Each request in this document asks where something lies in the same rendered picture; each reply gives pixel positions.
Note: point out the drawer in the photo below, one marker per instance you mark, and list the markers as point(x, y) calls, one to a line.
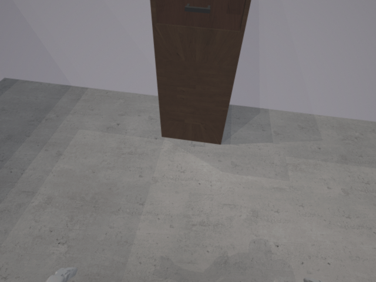
point(224, 14)

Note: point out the robot left hand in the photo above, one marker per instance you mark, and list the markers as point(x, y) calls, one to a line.
point(63, 275)

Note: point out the handle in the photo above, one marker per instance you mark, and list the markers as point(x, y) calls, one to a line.
point(189, 8)

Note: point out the cabinet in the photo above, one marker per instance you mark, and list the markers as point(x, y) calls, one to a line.
point(195, 69)

